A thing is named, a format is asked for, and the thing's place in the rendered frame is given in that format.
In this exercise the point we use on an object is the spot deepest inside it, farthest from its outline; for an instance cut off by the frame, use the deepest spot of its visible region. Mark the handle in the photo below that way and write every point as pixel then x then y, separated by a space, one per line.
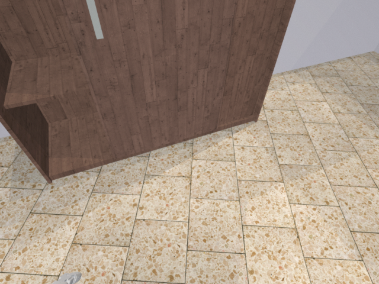
pixel 94 18

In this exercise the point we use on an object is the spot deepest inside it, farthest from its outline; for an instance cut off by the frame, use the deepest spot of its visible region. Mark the robot left hand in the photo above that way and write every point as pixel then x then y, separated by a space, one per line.
pixel 71 278

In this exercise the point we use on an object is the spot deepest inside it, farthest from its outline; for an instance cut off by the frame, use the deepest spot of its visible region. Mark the wardrobe door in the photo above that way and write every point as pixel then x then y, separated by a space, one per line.
pixel 255 30
pixel 158 74

